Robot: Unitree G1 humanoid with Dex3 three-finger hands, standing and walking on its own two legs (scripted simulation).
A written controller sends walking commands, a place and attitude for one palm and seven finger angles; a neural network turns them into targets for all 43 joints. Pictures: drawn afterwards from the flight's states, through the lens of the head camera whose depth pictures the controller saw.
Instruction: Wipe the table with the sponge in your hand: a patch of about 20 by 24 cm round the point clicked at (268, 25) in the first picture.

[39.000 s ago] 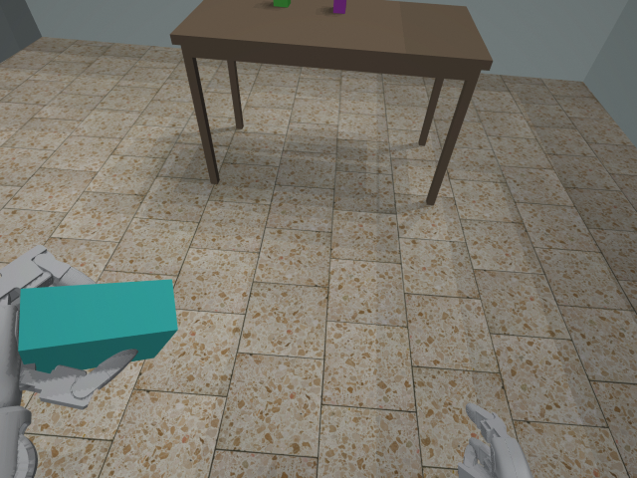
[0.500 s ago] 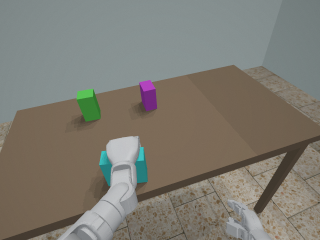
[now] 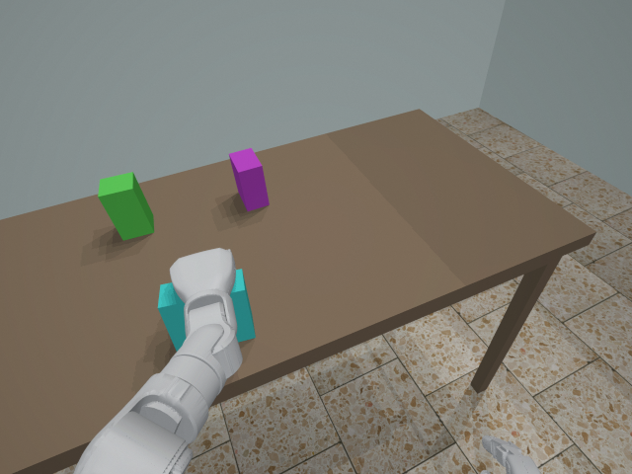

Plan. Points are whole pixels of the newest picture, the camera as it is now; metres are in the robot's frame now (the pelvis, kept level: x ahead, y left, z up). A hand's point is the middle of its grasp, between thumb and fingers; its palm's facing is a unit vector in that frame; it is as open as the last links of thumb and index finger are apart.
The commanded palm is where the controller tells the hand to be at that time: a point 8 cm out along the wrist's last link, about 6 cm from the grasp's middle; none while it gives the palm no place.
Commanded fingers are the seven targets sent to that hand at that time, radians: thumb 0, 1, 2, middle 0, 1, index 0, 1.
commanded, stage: wipe forward along the third lane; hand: left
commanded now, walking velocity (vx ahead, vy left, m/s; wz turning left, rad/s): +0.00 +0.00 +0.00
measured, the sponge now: (212, 320) +0.35 +0.20 -0.01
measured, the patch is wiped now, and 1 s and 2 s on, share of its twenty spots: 0.85 1.00 1.00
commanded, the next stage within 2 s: wipe back along the third lane in 1.12 s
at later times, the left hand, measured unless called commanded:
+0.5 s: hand (213, 272) +0.41 +0.20 +0.03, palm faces -0.09 +0.00 -1.00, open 9.2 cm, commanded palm +0.39 +0.21 +0.05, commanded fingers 0.00 0.10 1.30 -1.20 -1.60 -1.20 -1.60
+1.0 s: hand (203, 254) +0.45 +0.23 +0.03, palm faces -0.09 +0.00 -1.00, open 9.2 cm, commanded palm +0.44 +0.23 +0.05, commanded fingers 0.00 0.10 1.30 -1.20 -1.60 -1.20 -1.60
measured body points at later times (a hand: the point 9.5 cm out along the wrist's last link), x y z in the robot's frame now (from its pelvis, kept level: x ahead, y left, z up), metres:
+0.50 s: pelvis +0.00 -0.01 -0.01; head +0.01 -0.04 +0.44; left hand +0.41 +0.20 +0.08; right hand +0.10 -0.27 -0.14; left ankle +0.05 +0.15 -0.72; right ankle +0.02 -0.05 -0.72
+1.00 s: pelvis +0.00 +0.02 -0.01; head +0.04 +0.01 +0.44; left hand +0.45 +0.22 +0.08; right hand +0.08 -0.24 -0.14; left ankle +0.05 +0.15 -0.72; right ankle +0.02 -0.05 -0.72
